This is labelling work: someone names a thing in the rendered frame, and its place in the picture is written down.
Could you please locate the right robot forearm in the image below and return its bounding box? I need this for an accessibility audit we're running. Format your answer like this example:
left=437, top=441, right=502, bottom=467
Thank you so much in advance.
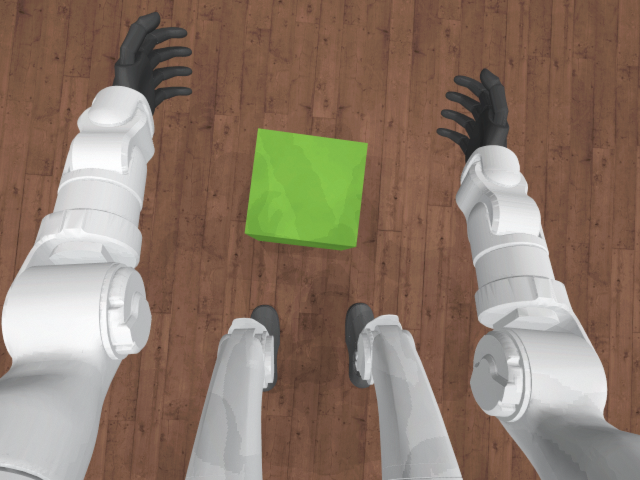
left=456, top=145, right=607, bottom=407

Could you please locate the robot left hand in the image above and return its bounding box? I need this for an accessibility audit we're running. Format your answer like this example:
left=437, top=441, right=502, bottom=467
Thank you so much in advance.
left=112, top=12, right=192, bottom=116

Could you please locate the robot left foot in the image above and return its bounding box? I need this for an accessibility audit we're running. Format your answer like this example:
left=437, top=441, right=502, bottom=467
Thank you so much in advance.
left=250, top=305, right=280, bottom=392

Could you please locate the carton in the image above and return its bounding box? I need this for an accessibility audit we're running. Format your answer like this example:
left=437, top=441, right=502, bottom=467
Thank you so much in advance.
left=245, top=128, right=368, bottom=251

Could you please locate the robot left upper arm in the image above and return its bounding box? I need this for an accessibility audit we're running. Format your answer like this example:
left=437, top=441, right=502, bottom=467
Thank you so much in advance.
left=0, top=262, right=152, bottom=480

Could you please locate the left robot thigh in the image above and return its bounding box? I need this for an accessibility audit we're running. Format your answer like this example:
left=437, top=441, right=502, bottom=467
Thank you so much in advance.
left=185, top=328, right=274, bottom=480

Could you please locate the robot right upper arm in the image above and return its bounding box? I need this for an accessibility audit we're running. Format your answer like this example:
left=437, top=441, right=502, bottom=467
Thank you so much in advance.
left=470, top=327, right=640, bottom=480

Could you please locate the left robot forearm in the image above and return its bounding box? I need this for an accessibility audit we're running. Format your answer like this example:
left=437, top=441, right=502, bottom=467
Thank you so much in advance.
left=2, top=86, right=155, bottom=357

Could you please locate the robot right hand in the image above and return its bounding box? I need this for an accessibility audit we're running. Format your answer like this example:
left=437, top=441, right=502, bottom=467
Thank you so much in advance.
left=436, top=68, right=509, bottom=163

